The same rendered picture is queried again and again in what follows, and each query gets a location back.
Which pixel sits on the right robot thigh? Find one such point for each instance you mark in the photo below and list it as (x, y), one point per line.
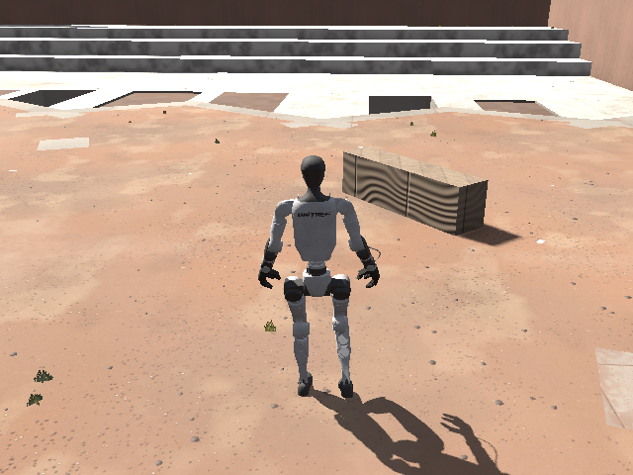
(340, 292)

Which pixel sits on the right robot forearm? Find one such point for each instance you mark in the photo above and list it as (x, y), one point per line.
(366, 257)

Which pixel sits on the left robot forearm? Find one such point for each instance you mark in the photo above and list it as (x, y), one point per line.
(268, 259)

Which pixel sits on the robot right upper arm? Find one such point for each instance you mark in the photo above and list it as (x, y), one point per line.
(345, 207)

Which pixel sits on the robot left upper arm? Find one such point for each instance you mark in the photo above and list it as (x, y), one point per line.
(283, 209)

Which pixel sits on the robot torso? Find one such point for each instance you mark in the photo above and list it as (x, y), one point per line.
(314, 226)

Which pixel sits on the robot right hand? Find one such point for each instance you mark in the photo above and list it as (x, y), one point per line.
(374, 274)

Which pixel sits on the robot left hand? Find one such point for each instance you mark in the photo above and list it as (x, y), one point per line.
(271, 274)

